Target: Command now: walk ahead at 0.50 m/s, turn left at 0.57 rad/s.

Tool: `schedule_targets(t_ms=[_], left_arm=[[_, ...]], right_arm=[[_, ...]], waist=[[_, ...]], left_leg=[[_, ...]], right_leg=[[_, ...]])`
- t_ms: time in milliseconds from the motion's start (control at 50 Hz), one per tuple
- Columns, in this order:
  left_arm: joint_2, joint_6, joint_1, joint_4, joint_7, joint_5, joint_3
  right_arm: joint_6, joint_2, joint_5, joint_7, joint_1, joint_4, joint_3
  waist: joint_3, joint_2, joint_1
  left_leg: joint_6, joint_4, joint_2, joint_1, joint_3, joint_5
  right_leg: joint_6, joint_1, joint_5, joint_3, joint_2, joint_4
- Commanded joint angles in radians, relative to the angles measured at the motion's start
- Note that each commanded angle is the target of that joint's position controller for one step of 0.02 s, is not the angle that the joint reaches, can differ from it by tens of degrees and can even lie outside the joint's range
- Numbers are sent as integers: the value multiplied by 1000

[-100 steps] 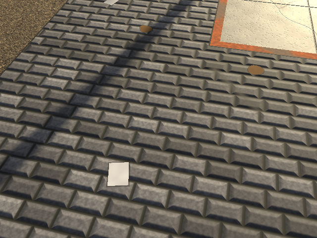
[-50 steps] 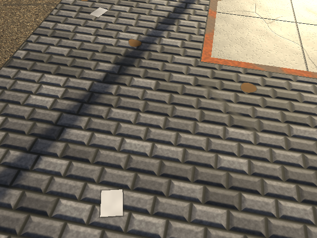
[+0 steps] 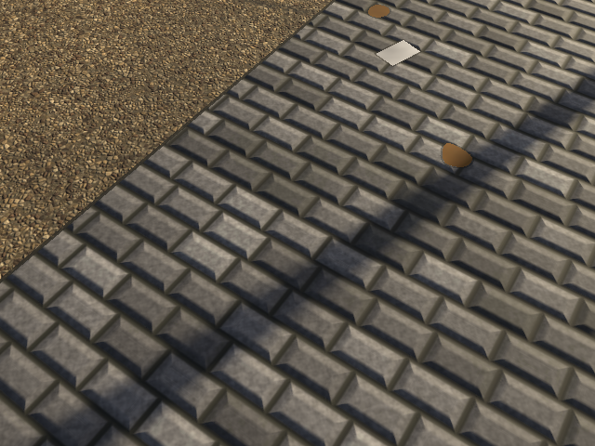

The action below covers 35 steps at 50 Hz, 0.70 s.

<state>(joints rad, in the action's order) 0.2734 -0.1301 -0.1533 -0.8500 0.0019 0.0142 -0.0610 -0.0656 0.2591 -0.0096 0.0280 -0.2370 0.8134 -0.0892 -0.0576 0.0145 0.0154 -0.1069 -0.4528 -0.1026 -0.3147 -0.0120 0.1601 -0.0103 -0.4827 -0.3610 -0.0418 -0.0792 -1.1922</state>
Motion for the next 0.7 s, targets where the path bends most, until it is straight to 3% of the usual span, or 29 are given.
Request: schedule_targets(t_ms=[20, 60, 140, 200, 260, 300, 320, 340, 360, 380, 400, 420, 440, 500, 580, 640, 700], left_arm=[[94, 12, -36, 62, 5, -22, -30], [74, 21, 43, 94, 9, -30, -22], [45, 15, 189, 139, -1, -19, -7], [70, 7, 245, 170, -12, -6, -12], [113, -10, 223, 177, -24, -3, -26], [143, -23, 90, 145, -21, -8, -44], [186, -28, -49, 127, -16, -26, -59], [270, -21, -193, 110, -8, -44, -80], [252, -9, -223, 83, -18, -22, -78], [150, -2, -164, 111, -16, -11, -53], [110, 9, -112, 120, -11, -12, -40], [94, 16, -64, 119, -11, -20, -31], [76, 17, -46, 110, -12, -27, -23], [88, 2, -65, 77, -19, -22, -28], [134, 2, -85, 49, -18, -9, -41], [155, 17, -116, 33, -14, 3, -42], [178, 33, -186, 4, -15, 13, -44]], right_arm=[[-23, 130, -3, -17, 16, -84, -26], [-22, 162, -6, -33, -18, -80, -34], [-9, 165, -12, -44, -73, -74, -36], [-3, 160, -17, -44, -118, -60, -35], [7, 157, -15, -52, -119, -67, -35], [13, 137, -10, -54, -92, -85, -27], [10, 89, -1, -49, -74, -107, -8], [2, 24, -6, -50, -180, -131, 11], [-5, 64, -34, -48, -247, -141, 14], [0, 161, -40, -49, -180, -125, -7], [8, 181, -25, -49, -89, -142, -14], [12, 166, -12, -48, -45, -155, -15], [15, 144, -7, -44, -32, -161, -15], [23, 73, -16, -37, -55, -165, 0], [14, 56, -1, -30, 31, -195, 17], [-2, 38, -4, -12, 135, -216, 31], [-6, 45, -13, 0, 223, -245, 33]], waist=[[105, -10, -44], [74, -24, -26], [51, -86, 36], [51, -111, 58], [62, -136, 33], [113, -152, -42], [231, -106, -108], [392, 123, -97], [431, 337, -73], [285, 182, -95], [180, 91, -99], [108, 51, -74], [71, 61, -52], [58, 78, -25], [55, 44, -30], [33, 48, -67], [12, 59, -100]], left_leg=[[-209, 233, 277, 138, 330, -287], [-196, 245, 247, 94, 281, -302], [-125, 219, 180, 49, 230, -167], [-106, 171, 209, 96, 297, -93], [-90, 78, 250, 185, 390, -82], [-56, -41, 209, 179, 396, -171], [-20, -257, 152, 89, 339, -141], [54, -604, 21, -209, 210, 172], [73, -809, 33, -445, 190, 455], [81, -895, 95, -515, 208, 374], [83, -892, 134, -506, 165, 286], [84, -845, 165, -465, 151, 226], [79, -792, 191, -424, 153, 189], [79, -691, 205, -360, 131, 152], [93, -459, 216, -385, 103, -8], [94, -269, 201, -318, 37, -139], [87, -169, 178, -295, 6, -132]], right_leg=[[33, -124, 68, -27, -49, 123], [62, -139, 176, -9, -30, 265], [64, -55, 438, 13, 44, 582], [52, -24, 456, -7, 67, 666], [21, 8, 345, -29, 70, 714], [-21, 187, 311, -3, 78, 765], [-77, 423, 301, -93, -31, 733], [-206, 794, 211, -446, -265, 755], [-290, 886, -38, -791, -378, 864], [-244, 770, -162, -678, -337, 893], [-198, 628, -99, -504, -291, 901], [-180, 491, 17, -388, -244, 928], [-171, 406, 98, -309, -203, 954], [-194, 326, 238, -176, -169, 1019], [-211, 366, 393, -65, -166, 1049], [-182, 361, 412, 17, -131, 1048], [-173, 419, 400, 16, -160, 1030]])
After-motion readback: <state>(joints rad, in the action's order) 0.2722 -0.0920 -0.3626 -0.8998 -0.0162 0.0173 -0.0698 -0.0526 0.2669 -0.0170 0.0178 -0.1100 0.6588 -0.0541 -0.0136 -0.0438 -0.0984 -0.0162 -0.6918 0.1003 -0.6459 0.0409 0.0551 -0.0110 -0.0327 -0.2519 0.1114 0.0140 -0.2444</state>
